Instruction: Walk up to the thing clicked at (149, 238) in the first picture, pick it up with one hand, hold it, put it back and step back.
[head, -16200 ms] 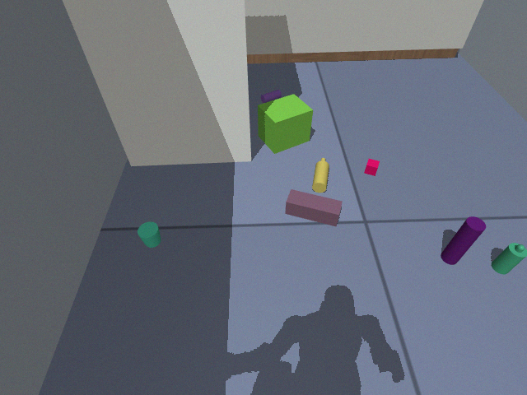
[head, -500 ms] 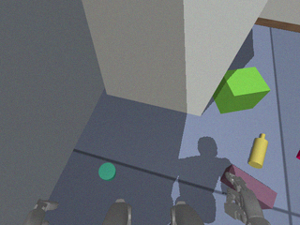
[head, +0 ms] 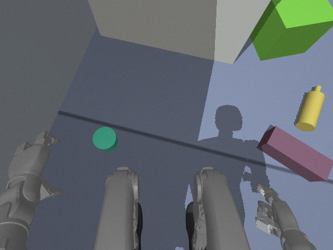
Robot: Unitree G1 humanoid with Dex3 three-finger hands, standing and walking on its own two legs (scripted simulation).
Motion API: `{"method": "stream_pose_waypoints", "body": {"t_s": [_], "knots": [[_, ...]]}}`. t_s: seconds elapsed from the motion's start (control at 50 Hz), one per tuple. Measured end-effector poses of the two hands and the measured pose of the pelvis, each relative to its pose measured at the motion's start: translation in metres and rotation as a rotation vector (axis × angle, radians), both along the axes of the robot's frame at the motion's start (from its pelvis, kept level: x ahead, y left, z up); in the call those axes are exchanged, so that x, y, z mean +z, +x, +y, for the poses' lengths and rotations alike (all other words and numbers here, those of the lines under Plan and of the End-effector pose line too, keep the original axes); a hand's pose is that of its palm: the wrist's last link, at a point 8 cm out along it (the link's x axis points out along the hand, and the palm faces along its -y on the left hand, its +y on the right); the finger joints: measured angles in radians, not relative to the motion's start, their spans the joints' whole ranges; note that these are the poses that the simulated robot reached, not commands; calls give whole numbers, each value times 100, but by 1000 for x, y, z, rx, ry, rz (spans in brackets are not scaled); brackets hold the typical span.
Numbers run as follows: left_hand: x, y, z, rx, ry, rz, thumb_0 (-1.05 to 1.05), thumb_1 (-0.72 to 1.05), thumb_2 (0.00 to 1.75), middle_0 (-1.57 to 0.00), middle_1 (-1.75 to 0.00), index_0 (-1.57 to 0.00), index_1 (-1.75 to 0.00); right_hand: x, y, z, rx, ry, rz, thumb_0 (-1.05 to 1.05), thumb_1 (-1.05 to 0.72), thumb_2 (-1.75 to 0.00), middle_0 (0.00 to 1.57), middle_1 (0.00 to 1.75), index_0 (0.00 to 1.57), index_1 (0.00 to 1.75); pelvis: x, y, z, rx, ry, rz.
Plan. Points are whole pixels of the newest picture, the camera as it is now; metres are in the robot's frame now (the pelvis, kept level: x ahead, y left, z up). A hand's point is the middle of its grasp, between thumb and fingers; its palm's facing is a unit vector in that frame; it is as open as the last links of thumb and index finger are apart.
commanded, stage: rise first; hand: left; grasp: from above
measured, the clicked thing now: (107, 140) +0.45 +0.24 -0.42
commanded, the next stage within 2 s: approach in 1.44 s
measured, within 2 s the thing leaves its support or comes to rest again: neither
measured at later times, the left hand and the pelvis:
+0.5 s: hand (67, 153) +0.37 +0.31 -0.24, palm faces -0.46 -0.15 -0.88, open 14.3 cm; pelvis -0.02 +0.01 -0.09, yaw -3 degrees
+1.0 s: hand (77, 146) +0.40 +0.30 -0.29, palm faces -0.45 -0.05 -0.89, open 14.2 cm; pelvis -0.01 +0.01 -0.12, yaw -4 degrees
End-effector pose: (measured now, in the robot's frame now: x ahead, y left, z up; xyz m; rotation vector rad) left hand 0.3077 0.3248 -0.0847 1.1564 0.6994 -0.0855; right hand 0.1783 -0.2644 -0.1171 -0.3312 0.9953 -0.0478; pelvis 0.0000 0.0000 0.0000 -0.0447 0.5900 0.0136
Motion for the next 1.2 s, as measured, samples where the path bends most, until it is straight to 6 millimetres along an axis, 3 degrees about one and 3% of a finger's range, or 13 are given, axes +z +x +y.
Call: {"method": "stream_pose_waypoints", "body": {"t_s": [0.14, 0.26, 0.36, 0.48, 0.64, 0.84, 1.2], "knots": [[-32, 24, -1, -89, 62, -9, 0, -53, 102, -7, -105, -7, -107, -44, -62, -2, -57, -3, 130, 1, -88, -90, 20, 29, 20, 30, -37, -18, -1, -11, -11, -10], [-53, 41, -3, -180, 87, -5, 0, -54, 104, -6, -104, -6, -106, -56, -100, -5, -95, -31, 202, 1, -87, -90, 20, 29, 20, 30, -57, -23, 1, -15, -28, -18], [-73, 53, -5, -253, 115, -17, 0, -55, 105, -7, -102, -6, -104, -62, -117, -9, -107, -60, 252, 1, -88, -90, 20, 29, 20, 30, -71, -24, 5, -18, -43, -18], [-96, 64, -6, -299, 157, -43, 0, -56, 106, -7, -99, -6, -101, -71, -120, -10, -95, -84, 298, 1, -89, -90, 20, 29, 20, 30, -86, -23, 8, -19, -54, -14], [-117, 77, -9, -332, 208, -63, 0, -56, 105, -8, -96, -7, -98, -88, -110, -6, -72, -84, 310, 0, -90, -90, 20, 29, 20, 30, -101, -21, 9, -22, -59, -6], [-133, 90, -17, -364, 234, -54, 0, -55, 102, -10, -96, -9, -98, -105, -104, 0, -55, -58, 331, 0, -91, -90, 20, 29, 20, 30, -111, -15, 8, -30, -55, 5], [-155, 104, -21, -369, 243, -79, 0, -56, 102, -8, -99, -8, -101, -117, -119, -10, -65, -84, 394, 0, -91, -90, 20, 29, 20, 30, -128, -11, 6, -42, -54, 5]]}}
